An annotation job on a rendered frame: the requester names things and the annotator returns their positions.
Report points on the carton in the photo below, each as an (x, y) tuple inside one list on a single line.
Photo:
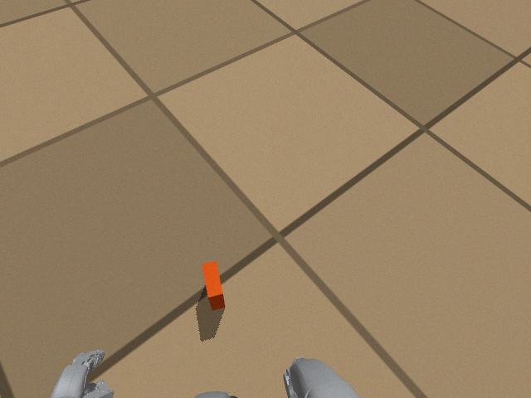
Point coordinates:
[(213, 285)]

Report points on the left robot hand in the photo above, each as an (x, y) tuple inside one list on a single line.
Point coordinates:
[(72, 380)]

